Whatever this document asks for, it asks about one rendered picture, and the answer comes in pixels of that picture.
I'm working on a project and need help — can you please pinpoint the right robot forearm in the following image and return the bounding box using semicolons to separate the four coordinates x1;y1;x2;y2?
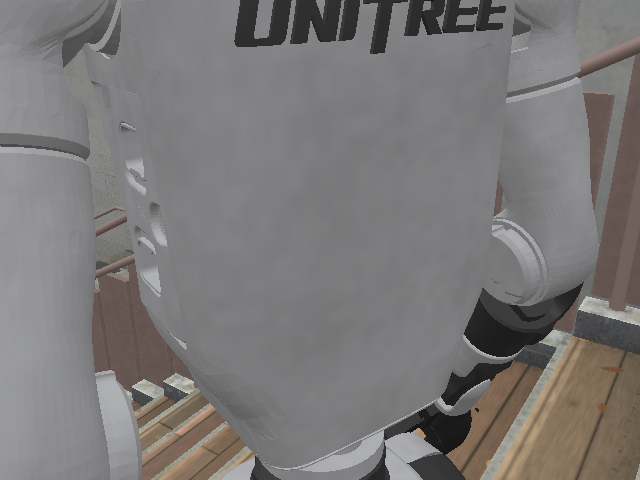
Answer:
434;282;584;416

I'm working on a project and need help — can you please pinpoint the right robot thigh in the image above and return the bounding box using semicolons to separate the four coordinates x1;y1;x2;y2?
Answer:
384;432;466;480

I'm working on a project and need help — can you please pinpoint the left robot upper arm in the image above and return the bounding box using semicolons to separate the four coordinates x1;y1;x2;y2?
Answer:
0;0;142;480

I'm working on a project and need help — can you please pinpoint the robot right hand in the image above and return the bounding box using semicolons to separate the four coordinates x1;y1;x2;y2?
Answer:
384;403;479;455

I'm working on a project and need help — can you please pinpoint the right robot upper arm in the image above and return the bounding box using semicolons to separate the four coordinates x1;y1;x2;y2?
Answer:
483;0;599;306

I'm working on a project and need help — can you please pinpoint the humanoid robot torso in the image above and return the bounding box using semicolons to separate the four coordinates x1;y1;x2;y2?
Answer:
82;0;515;480

